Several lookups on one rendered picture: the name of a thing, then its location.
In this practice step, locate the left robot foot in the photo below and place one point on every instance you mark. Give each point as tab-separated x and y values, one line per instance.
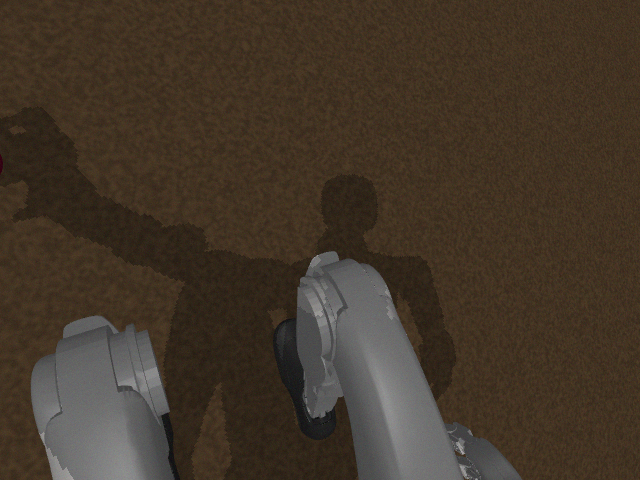
169	435

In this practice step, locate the right robot hand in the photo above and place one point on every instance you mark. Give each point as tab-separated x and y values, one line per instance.
483	461

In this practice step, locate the right robot foot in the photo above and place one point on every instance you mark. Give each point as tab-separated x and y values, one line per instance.
291	372

